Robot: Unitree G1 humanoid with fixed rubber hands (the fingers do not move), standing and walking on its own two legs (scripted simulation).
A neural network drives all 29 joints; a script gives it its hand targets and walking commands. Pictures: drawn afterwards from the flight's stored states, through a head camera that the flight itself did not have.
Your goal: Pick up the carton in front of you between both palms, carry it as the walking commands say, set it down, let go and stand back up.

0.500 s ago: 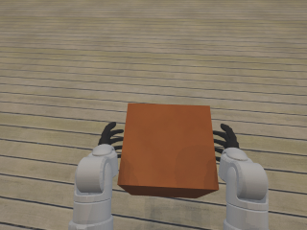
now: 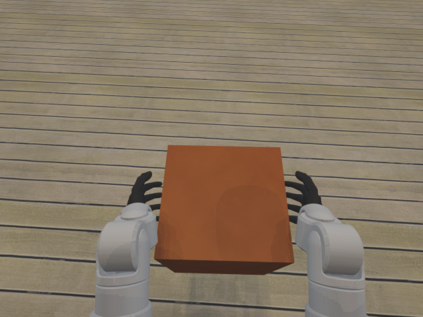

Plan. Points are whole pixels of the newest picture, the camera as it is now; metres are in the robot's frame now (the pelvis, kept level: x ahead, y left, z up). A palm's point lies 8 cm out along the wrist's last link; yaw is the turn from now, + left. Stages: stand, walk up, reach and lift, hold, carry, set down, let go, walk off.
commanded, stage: carry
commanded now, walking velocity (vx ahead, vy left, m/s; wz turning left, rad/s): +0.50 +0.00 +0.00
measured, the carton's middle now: (221, 217) +0.33 +0.00 -0.02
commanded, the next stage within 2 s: none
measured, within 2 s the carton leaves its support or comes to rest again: neither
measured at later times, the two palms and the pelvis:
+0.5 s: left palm (175, 102) +0.59 +0.12 +0.08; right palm (288, 99) +0.62 -0.17 +0.08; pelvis +0.32 -0.05 +0.01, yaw +5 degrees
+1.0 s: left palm (175, 49) +0.86 +0.14 +0.09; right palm (265, 47) +0.87 -0.14 +0.09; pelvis +0.58 -0.01 +0.00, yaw +2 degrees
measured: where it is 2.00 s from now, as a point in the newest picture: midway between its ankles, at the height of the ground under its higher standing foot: (218, 233)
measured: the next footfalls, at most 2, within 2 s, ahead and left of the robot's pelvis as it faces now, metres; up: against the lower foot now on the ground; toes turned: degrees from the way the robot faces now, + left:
right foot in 0.34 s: +0.40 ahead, -0.13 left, +0.00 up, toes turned -9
left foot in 0.76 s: +0.67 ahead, +0.09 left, +0.00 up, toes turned -1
